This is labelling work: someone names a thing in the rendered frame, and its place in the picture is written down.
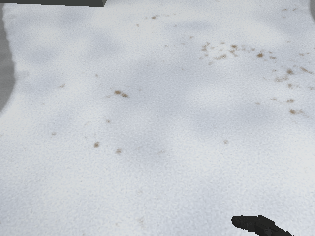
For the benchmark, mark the right robot hand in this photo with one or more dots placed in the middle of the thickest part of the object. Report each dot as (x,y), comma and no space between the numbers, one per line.
(260,224)

